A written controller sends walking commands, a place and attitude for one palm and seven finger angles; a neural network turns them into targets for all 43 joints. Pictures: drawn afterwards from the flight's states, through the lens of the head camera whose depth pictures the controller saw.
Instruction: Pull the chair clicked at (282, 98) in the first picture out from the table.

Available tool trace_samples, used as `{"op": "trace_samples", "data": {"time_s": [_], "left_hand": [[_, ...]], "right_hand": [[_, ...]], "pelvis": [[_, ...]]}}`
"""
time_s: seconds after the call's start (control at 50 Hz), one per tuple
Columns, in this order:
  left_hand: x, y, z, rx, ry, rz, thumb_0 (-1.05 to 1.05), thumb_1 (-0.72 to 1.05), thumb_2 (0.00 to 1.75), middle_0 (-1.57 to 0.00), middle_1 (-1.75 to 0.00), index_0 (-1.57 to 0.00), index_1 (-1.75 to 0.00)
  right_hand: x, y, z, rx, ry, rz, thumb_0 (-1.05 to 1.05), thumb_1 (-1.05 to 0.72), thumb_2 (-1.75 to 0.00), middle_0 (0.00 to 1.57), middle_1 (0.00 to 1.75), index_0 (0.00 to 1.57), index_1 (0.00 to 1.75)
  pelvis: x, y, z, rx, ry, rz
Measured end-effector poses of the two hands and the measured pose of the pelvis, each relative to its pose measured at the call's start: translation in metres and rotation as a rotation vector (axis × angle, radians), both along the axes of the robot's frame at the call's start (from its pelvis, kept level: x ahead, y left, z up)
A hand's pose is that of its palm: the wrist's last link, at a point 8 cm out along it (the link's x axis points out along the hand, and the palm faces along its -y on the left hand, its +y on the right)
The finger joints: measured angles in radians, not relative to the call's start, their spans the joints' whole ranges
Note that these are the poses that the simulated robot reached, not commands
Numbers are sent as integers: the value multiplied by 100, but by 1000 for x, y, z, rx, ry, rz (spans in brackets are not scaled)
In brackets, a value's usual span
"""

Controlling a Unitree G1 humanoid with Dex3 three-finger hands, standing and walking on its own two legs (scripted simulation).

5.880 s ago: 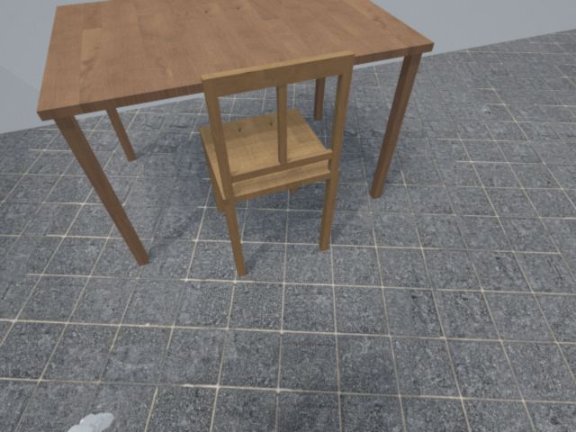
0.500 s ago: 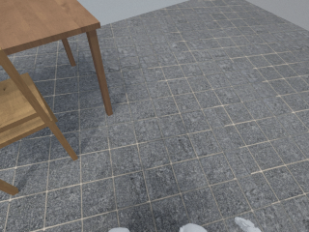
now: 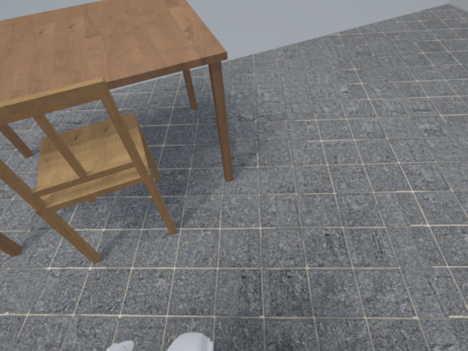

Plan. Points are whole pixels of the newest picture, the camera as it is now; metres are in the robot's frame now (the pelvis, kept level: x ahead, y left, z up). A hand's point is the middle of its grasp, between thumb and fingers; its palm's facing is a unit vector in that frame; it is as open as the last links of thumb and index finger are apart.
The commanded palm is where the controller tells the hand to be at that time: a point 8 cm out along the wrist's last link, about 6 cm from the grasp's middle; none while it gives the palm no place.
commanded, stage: turn to face it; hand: left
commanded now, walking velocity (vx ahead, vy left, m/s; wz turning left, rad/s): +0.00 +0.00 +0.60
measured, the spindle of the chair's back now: (62, 148) +0.67 +0.54 -0.10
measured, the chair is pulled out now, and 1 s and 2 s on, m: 0.00 0.00 0.00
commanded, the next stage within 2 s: take the last steps up to it in 0.64 s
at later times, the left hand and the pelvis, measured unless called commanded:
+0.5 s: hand out of the picture +0.02 +0.28 -0.17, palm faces +0.29 -0.92 -0.27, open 7.4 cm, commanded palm none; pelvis +0.01 +0.05 +0.00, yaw +15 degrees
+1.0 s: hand out of the picture -0.04 +0.19 -0.15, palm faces +0.46 -0.85 -0.25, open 7.3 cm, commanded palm none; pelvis +0.04 +0.02 +0.01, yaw +25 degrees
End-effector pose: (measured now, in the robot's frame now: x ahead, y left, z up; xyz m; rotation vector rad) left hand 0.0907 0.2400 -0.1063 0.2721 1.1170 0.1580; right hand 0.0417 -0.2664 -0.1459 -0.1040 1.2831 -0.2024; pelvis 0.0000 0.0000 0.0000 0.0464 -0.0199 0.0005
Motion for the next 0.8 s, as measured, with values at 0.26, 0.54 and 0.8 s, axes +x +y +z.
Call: {"op": "trace_samples", "data": {"time_s": [0.26,0.54,0.8], "left_hand": [[-110,68,-48,-44,194,271,1,90,90,-20,-30,-20,-30],[-85,78,-22,-35,92,350,1,91,90,-19,-30,-20,-30],[-81,17,-5,-19,32,402,1,91,90,-20,-30,-20,-30]], "right_hand": [[103,59,13,-88,-107,286,1,-91,-90,20,30,20,29],[118,104,16,-20,-98,385,0,-91,-90,20,30,20,30],[112,64,-12,36,25,392,0,-91,-90,20,30,20,29]], "pelvis": [[0,41,-19,-32,31,165],[9,44,-1,-50,21,275],[25,10,-2,-9,3,366]]}}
